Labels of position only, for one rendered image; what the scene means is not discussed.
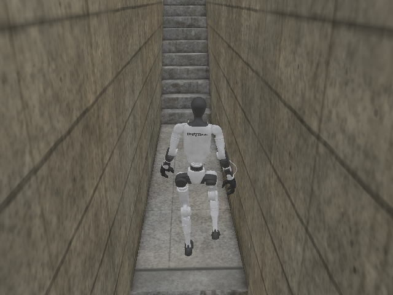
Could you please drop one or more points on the left robot forearm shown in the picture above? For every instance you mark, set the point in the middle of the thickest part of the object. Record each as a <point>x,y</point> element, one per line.
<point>168,159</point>

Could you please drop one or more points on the right robot thigh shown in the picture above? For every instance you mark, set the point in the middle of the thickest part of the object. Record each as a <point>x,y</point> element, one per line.
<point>211,181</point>

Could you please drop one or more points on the right robot shin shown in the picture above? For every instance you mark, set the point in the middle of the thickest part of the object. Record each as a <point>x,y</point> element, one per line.
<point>214,209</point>

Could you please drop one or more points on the robot left upper arm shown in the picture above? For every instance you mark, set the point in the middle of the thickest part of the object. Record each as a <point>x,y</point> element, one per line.
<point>178,129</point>

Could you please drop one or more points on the robot right upper arm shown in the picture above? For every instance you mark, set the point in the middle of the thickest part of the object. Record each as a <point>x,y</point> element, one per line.
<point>219,139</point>

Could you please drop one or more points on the right robot hand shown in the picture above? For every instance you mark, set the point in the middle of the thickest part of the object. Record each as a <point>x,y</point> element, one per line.
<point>232,185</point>

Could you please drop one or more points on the left robot hand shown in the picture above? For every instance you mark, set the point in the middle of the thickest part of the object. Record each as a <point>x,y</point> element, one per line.
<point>162,171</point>

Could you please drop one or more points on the right robot forearm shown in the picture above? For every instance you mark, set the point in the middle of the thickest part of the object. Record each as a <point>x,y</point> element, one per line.
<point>226,167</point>

